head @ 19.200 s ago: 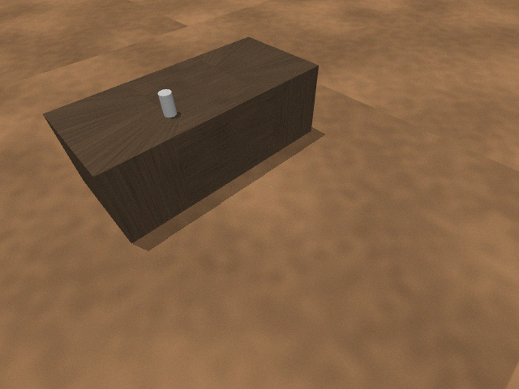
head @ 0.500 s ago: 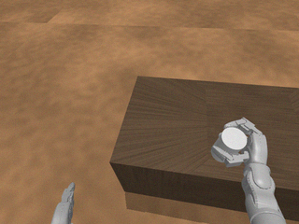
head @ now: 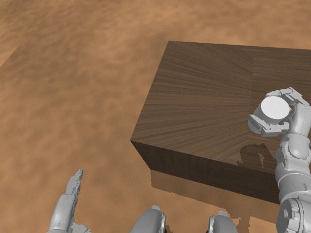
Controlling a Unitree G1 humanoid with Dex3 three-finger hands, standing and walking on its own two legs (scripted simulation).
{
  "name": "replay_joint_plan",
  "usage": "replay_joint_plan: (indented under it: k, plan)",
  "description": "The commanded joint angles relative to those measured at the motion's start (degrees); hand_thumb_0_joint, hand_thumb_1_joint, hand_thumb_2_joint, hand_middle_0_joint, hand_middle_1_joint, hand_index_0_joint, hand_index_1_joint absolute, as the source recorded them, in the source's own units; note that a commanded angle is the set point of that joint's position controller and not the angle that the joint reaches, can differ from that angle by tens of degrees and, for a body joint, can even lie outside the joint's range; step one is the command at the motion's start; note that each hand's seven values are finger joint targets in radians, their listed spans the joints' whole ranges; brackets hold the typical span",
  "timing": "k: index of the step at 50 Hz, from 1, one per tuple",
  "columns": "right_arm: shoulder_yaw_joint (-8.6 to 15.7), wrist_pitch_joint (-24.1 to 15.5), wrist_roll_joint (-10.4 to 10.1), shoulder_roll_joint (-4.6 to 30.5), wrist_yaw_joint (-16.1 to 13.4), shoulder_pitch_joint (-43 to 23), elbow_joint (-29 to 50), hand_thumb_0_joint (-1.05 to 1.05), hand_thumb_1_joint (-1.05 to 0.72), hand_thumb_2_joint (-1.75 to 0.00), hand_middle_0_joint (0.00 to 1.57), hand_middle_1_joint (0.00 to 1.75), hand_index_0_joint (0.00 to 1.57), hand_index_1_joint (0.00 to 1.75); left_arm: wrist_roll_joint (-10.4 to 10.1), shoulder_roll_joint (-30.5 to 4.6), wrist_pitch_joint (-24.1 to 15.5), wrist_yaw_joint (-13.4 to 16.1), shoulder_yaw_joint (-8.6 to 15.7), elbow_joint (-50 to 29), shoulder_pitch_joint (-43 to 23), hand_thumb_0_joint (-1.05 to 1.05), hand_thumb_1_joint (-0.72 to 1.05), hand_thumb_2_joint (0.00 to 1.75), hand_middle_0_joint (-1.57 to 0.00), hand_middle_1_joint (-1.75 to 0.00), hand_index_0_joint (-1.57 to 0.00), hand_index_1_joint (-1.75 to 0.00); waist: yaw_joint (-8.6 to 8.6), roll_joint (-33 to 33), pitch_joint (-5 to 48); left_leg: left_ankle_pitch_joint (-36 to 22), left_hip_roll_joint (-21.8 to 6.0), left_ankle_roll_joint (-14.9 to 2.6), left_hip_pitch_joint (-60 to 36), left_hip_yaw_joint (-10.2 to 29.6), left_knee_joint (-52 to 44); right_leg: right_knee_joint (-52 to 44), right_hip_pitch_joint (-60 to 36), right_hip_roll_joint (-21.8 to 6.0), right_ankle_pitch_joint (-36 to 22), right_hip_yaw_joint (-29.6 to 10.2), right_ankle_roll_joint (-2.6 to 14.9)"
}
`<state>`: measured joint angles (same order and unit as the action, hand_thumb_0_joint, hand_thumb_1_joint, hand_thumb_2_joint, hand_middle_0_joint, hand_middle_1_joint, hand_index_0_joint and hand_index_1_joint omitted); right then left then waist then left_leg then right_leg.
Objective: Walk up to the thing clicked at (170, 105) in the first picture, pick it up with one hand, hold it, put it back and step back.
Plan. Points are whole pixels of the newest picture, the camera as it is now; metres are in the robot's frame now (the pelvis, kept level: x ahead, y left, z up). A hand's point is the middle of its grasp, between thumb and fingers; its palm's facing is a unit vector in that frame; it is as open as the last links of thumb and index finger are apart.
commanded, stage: crouch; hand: right
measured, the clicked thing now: (266, 116) +0.45 -0.19 -0.02
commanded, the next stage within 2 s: lower in 0.68 s
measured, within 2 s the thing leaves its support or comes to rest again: rests again in 1.76 s
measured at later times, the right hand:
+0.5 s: hand (266, 111) +0.49 -0.21 -0.05, palm faces +0.23 +0.97 +0.00, open 9.1 cm
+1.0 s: hand (262, 113) +0.50 -0.21 -0.09, palm faces +0.23 +0.97 +0.00, open 9.1 cm
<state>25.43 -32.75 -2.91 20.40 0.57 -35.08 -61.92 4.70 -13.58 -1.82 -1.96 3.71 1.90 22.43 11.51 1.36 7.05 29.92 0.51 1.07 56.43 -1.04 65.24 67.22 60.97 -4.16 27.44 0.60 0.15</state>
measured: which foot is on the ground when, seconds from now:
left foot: down 0.00-1.00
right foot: down 0.00-1.00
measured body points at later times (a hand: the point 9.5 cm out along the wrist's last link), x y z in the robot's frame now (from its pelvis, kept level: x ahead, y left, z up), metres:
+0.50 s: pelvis -0.01 +0.00 -0.04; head +0.14 -0.05 +0.38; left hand +0.15 +0.26 +0.00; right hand +0.47 -0.26 -0.04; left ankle +0.01 +0.13 -0.64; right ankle +0.04 -0.12 -0.64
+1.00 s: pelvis -0.01 +0.00 -0.06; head +0.16 -0.06 +0.35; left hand +0.15 +0.26 +0.00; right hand +0.49 -0.26 -0.08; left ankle +0.01 +0.13 -0.64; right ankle +0.04 -0.12 -0.64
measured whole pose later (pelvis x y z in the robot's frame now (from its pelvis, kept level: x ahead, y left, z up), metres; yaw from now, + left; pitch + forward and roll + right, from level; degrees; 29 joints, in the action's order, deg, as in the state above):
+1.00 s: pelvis -0.01 +0.00 -0.06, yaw +2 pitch +30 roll +6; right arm 33.9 -33.1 1.8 33.5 2.6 -44.4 -70.4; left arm 6.4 -15.3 -1.4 -3.8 1.6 -14.8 24.6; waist 19.3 0.3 8.5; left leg 33.5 2.3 0.3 74.7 -4.3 78.4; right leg 82.7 81.3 -5.7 31.5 -3.8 -0.4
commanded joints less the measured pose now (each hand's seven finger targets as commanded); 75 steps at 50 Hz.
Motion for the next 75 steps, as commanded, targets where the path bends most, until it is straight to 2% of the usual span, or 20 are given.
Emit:
replay_joint_plan:
  k: [1, 5, 9, 15, 16, 19, 21, 33, 37, 42, 47, 50, 55, 57, 59, 63, 66, 68, 71, 75]
  plan:
    - [3.0, -6.1, 0.9, 14.1, 0.1, -23.3, 11.6, 0.0, -0.21, -1.28, 1.27, 1.4, 1.31, 1.4, 0.1, -9.3, -2.6, 0.2, 6.0, -13.4, 0.8, 0.0, -0.53, 0.05, -0.05, -0.06, -0.05, -0.05, -0.39, -10.1, 30.4, -19.9, 2.3, -1.7, -5.5, -0.9, -4.7, -4.4, -22.3, 1.3, -20.9, -3.3, 0.39]
    - [3.4, -6.5, 1.4, 14.8, 0.2, -25.3, 11.8, 0.0, -0.2, -1.3, 1.29, 1.43, 1.33, 1.43, 0.5, -10.2, -2.3, 0.0, 6.6, -15.7, 2.4, 0.0, -0.53, 0.05, -0.04, -0.06, -0.05, -0.05, 1.46, -11.6, 33.0, -21.7, 2.5, -1.53, -4.9, -1.0, -3.3, -2.1, -22.0, 1.1, -22.2, -3.3, 0.58]
    - [3.5, -6.3, 2.3, 16.0, 0.3, -25.4, 8.3, 0.0, -0.21, -1.29, 1.28, 1.41, 1.32, 1.41, 0.6, -10.2, -1.9, -0.3, 7.0, -15.2, 3.0, 0.0, -0.53, 0.05, -0.04, -0.06, -0.05, -0.05, 2.38, -13.8, 29.2, -17.2, 2.7, -2.11, 0.8, -1.8, -1.9, -1.8, -20.0, 0.8, -19.0, -3.9, 0.05]
    - [4.2, -6.4, 2.9, 17.8, 0.1, -29.5, 10.1, 0.0, -0.2, -1.32, 1.3, 1.45, 1.34, 1.45, 1.0, -9.9, -2.0, -0.6, 6.4, -19.2, 2.7, 0.0, -0.52, 0.05, -0.05, -0.06, -0.05, -0.05, 3.77, -15.9, 33.6, -17.7, 3.0, -2.3, 1.8, -2.4, -0.3, 0.2, -20.2, 0.6, -20.0, -4.8, 0.1]
    - [4.8, -6.3, 3.3, 18.8, 0.1, -29.3, 8.6, 0.0, -0.21, -1.32, 1.3, 1.44, 1.34, 1.44, 0.9, -11.0, -1.9, -0.5, 7.5, -20.5, 2.3, 0.0, -0.52, 0.05, -0.05, -0.06, -0.05, -0.05, 4.11, -15.6, 33.6, -17.0, 3.0, -2.31, 2.3, -2.4, -0.4, 0.4, -20.1, 0.6, -19.1, -4.9, 0.08]
    - [5.2, -6.3, 3.4, 19.2, 0.5, -29.9, 7.3, 0.0, -0.21, -1.34, 1.31, 1.46, 1.35, 1.46, 1.2, -9.5, -1.6, -0.7, 5.7, -18.9, 3.4, 0.0, -0.53, 0.05, -0.05, -0.06, -0.05, -0.05, 3.81, -17.0, 31.9, -16.1, 3.2, -2.49, 4.4, -2.6, 0.8, 0.8, -18.2, 0.5, -18.8, -5.1, -0.06]
    - [6.9, -5.9, 3.5, 21.4, 0.4, -28.9, 6.1, 0.0, -0.19, -1.34, 1.31, 1.47, 1.35, 1.47, 1.1, -11.6, -1.6, -0.5, 7.6, -21.0, 3.5, 0.0, -0.53, 0.05, -0.05, -0.06, -0.05, -0.05, 4.75, -16.1, 32.0, -16.1, 3.2, -2.42, 3.8, -2.6, 0.7, 1.2, -17.2, 0.5, -17.8, -5.2, 0.15]
    - [8.5, -5.1, 4.2, 26.1, 1.5, -32.4, 6.5, 0.0, -0.18, -1.32, 1.28, 1.44, 1.32, 1.44, 1.0, -11.1, -1.9, -0.2, 6.5, -24.4, 3.8, 0.0, -0.53, 0.05, -0.05, -0.06, -0.05, -0.05, 5.53, -17.7, 34.2, -15.0, 3.3, -2.07, 4.1, -1.6, 1.5, 4.0, -13.0, 0.6, -13.2, -5.0, 0.57]
    - [8.5, -4.5, 3.9, 25.7, 1.8, -30.8, 5.8, 0.0, -0.17, -1.31, 1.27, 1.42, 1.31, 1.42, 1.1, -11.3, -2.0, -0.1, 6.8, -23.3, 5.3, 0.0, -0.53, 0.05, -0.05, -0.05, -0.05, -0.05, 6.01, -17.6, 33.0, -16.6, 3.5, -1.83, 4.6, -1.7, 2.0, 5.2, -11.9, 0.3, -14.6, -5.1, 0.81]
    - [7.5, -4.5, 4.3, 24.4, 2.1, -31.3, 4.1, 0.0, -0.22, -1.34, 1.3, 1.46, 1.35, 1.46, 1.3, -9.8, -2.4, -0.3, 4.0, -25.7, 3.5, 0.0, -0.55, 0.06, -0.05, -0.05, -0.04, -0.05, 6.44, -17.1, 33.0, -15.6, 3.7, -2.09, 5.5, -2.1, 3.3, 5.8, -9.8, 0.3, -13.5, -5.4, 0.7]
    - [9.2, -5.3, 4.4, 26.5, 1.9, -30.3, 3.2, 0.0, -0.24, -1.35, 1.31, 1.47, 1.35, 1.47, 1.5, -13.3, -2.1, -0.1, 7.9, -26.9, 5.7, 0.0, -0.56, 0.07, -0.05, -0.05, -0.04, -0.05, 7.96, -18.9, 32.6, -15.0, 4.1, -2.48, 9.2, -2.9, 5.0, 6.6, -11.2, 0.0, -15.1, -6.0, 0.51]
    - [9.0, -5.7, 4.0, 25.5, 2.2, -30.5, 3.4, 0.0, -0.23, -1.35, 1.31, 1.46, 1.35, 1.46, 1.4, -11.6, -2.5, -0.6, 6.7, -26.2, 6.1, 0.0, -0.56, 0.07, -0.05, -0.05, -0.04, -0.05, 7.56, -19.2, 32.4, -16.1, 4.0, -2.33, 10.0, -2.8, 6.2, 8.3, -9.8, 0.0, -16.5, -6.1, 0.6]
    - [10.7, -6.9, 4.7, 29.9, 2.1, -31.5, 6.8, 0.0, -0.22, -1.34, 1.3, 1.45, 1.34, 1.45, 1.4, -13.3, -3.0, -0.6, 8.3, -28.2, 5.9, 0.0, -0.56, 0.07, -0.05, -0.05, -0.04, -0.06, 7.87, -22.4, 36.7, -17.3, 4.0, -2.35, 11.5, -2.9, 8.0, 10.5, -12.6, -0.4, -19.9, -6.4, 0.21]
    - [9.6, -7.0, 4.7, 27.9, 2.5, -32.1, 6.8, 0.0, -0.24, -1.34, 1.3, 1.46, 1.35, 1.46, 1.6, -12.5, -2.9, -0.8, 7.8, -27.2, 6.2, 0.0, -0.56, 0.07, -0.05, -0.05, -0.04, -0.06, 8.43, -23.1, 35.9, -17.4, 4.1, -2.42, 12.9, -3.1, 8.7, 11.1, -12.0, -0.4, -20.6, -6.5, 0.14]
    - [10.9, -7.0, 4.7, 29.9, 2.2, -32.0, 7.9, 0.0, -0.21, -1.35, 1.31, 1.47, 1.35, 1.47, 1.4, -13.4, -3.2, -0.8, 8.2, -30.8, 4.9, 0.0, -0.56, 0.08, -0.04, -0.05, -0.03, -0.06, 7.95, -23.2, 38.5, -17.9, 4.1, -2.39, 11.9, -3.0, 8.9, 11.4, -12.6, -0.5, -21.2, -6.7, 0.13]
    - [10.2, -6.3, 4.9, 28.7, 2.7, -30.6, 4.9, 0.0, -0.24, -1.36, 1.32, 1.48, 1.37, 1.48, 1.2, -13.3, -2.9, -0.9, 8.9, -29.5, 6.8, 0.0, -0.56, 0.07, -0.05, -0.05, -0.04, -0.06, 9.49, -22.9, 34.0, -15.2, 4.1, -2.42, 14.0, -3.2, 9.0, 11.6, -9.3, -0.4, -16.6, -6.6, 0.14]
    - [11.5, -6.4, 5.2, 31.1, 2.2, -31.1, 6.7, 0.0, -0.23, -1.37, 1.33, 1.5, 1.38, 1.5, 1.2, -13.3, -3.2, -0.9, 8.7, -31.9, 5.4, 0.0, -0.57, 0.07, -0.04, -0.04, -0.03, -0.05, 8.25, -22.9, 35.3, -14.3, 4.2, -2.29, 13.2, -2.6, 9.1, 12.0, -7.8, -0.4, -14.5, -6.5, 0.41]
    - [11.2, -6.2, 4.9, 30.0, 2.4, -30.0, 5.5, 0.0, -0.26, -1.38, 1.34, 1.5, 1.38, 1.5, 1.3, -14.0, -3.2, -1.0, 9.6, -30.9, 6.8, 0.0, -0.56, 0.07, -0.05, -0.05, -0.04, -0.05, 9.42, -22.7, 34.6, -15.2, 4.2, -2.15, 13.9, -2.5, 9.6, 13.2, -7.1, -0.4, -15.1, -6.3, 0.46]
    - [11.4, -6.1, 5.2, 31.2, 2.5, -30.7, 5.8, 0.0, -0.25, -1.36, 1.33, 1.48, 1.37, 1.48, 1.1, -14.7, -3.8, -0.9, 10.7, -32.5, 5.9, 0.0, -0.57, 0.07, -0.04, -0.04, -0.03, -0.05, 9.25, -23.2, 35.3, -15.0, 4.2, -2.2, 14.1, -2.5, 10.1, 13.5, -6.7, -0.4, -15.0, -6.5, 0.53]
    - [11.3, -6.0, 5.3, 31.0, 2.6, -30.0, 4.7, 0.0, -0.24, -1.35, 1.32, 1.48, 1.37, 1.48, 1.0, -13.5, -3.7, -1.2, 9.7, -32.0, 6.5, 0.0, -0.57, 0.07, -0.04, -0.04, -0.03, -0.06, 9.07, -23.0, 33.6, -13.6, 4.3, -2.27, 15.6, -2.7, 10.9, 13.8, -4.5, -0.5, -13.2, -6.6, 0.47]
